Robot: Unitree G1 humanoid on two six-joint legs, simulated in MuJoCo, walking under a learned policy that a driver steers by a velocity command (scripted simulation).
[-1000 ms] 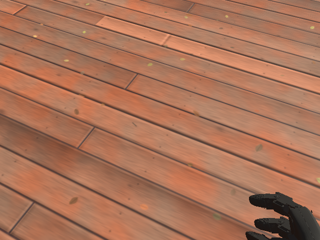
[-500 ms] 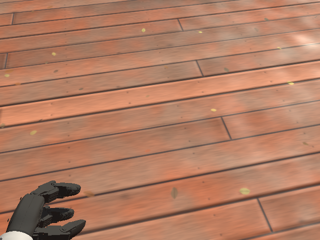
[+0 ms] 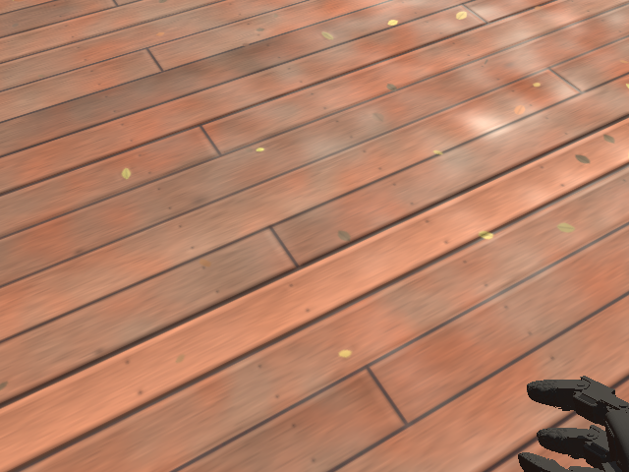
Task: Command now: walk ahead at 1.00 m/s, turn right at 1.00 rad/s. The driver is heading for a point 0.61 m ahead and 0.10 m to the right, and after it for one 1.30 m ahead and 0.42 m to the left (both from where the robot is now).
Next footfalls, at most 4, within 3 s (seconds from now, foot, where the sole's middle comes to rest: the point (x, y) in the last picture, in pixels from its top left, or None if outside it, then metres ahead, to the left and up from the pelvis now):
0.42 right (416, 439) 0.54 -0.12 -0.75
0.84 left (392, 291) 0.90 -0.06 -0.75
1.26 right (471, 278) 0.97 -0.26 -0.75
1.72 left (388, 338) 0.77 -0.06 -0.75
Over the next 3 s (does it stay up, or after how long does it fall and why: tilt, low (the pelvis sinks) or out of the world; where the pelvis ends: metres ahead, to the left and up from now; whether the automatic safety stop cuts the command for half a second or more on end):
stays up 1.05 0.28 -0.02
